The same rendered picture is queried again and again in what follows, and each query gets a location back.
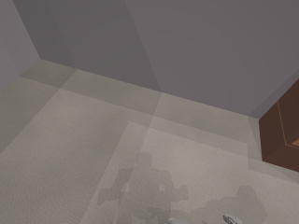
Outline cupboard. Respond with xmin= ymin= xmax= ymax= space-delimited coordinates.
xmin=259 ymin=78 xmax=299 ymax=173

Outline robot right hand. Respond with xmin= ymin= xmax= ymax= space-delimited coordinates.
xmin=223 ymin=214 xmax=242 ymax=224

